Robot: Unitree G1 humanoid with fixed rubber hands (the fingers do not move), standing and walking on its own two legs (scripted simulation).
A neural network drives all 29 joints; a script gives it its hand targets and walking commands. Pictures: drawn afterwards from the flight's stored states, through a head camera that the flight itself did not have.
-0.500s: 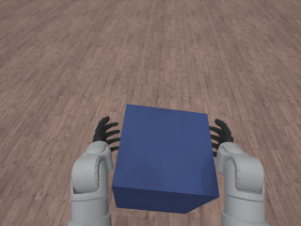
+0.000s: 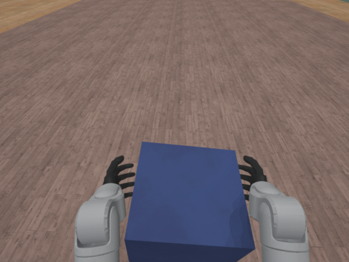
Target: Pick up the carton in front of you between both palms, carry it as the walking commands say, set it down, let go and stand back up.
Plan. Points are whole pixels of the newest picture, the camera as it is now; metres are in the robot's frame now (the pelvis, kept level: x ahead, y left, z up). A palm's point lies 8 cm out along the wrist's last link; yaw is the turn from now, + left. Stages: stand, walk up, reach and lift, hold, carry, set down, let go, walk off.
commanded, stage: carry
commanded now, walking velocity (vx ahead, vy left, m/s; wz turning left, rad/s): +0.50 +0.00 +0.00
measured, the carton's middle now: (181, 212) +0.26 +0.01 +0.02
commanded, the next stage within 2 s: none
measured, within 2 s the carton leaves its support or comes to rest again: neither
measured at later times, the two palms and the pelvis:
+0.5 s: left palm (144, 105) +0.57 +0.12 +0.11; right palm (234, 108) +0.58 -0.17 +0.10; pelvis +0.32 -0.03 +0.00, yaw +1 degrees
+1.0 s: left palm (147, 65) +0.90 +0.15 +0.11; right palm (212, 64) +0.91 -0.14 +0.12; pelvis +0.65 +0.00 +0.00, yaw +0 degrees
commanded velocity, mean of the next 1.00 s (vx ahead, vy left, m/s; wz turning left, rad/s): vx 0.44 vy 0.00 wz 0.00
